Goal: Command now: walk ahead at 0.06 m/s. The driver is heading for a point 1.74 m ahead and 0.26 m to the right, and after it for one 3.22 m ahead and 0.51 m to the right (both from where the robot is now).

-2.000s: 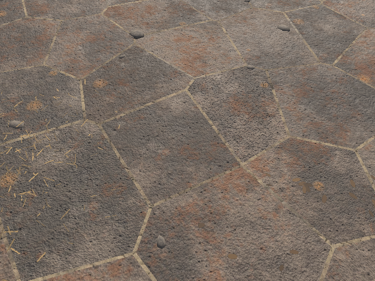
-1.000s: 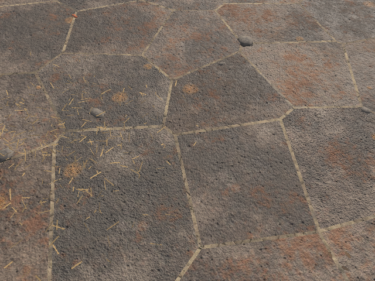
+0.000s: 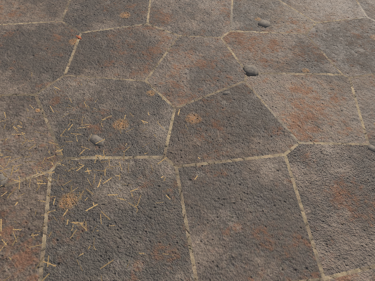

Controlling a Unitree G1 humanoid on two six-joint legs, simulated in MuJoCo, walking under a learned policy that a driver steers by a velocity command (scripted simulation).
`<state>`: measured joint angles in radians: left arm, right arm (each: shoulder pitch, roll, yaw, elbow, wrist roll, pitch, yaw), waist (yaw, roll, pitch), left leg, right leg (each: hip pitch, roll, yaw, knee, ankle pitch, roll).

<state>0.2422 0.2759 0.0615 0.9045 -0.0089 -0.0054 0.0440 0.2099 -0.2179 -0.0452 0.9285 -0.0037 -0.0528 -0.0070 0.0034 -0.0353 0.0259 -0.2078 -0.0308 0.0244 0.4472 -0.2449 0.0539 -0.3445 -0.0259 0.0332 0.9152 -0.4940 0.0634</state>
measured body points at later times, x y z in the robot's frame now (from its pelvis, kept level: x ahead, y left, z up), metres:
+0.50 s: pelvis +0.14 -0.05 +0.01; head +0.15 -0.07 +0.46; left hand +0.15 +0.22 -0.12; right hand +0.25 -0.33 -0.13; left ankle +0.16 +0.10 -0.67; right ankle +0.08 -0.14 -0.74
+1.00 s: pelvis +0.41 +0.01 +0.00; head +0.43 +0.01 +0.45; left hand +0.50 +0.28 -0.13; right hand +0.48 -0.26 -0.13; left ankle +0.44 +0.09 -0.74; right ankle +0.42 -0.16 -0.66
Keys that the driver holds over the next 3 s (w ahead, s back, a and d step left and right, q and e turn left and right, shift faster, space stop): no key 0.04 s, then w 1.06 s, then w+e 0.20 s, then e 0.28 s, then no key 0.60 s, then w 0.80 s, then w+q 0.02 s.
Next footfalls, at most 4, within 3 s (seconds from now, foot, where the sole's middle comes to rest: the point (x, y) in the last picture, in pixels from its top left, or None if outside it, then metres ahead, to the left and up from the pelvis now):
0.30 right None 0.12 -0.14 -0.78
0.80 left None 0.49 0.09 -0.78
1.34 right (224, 207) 0.79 -0.15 -0.78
1.84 left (183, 174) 0.95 0.02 -0.78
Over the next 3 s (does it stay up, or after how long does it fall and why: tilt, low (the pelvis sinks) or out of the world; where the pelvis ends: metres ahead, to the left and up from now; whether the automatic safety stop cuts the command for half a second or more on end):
stays up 1.11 -0.20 -0.01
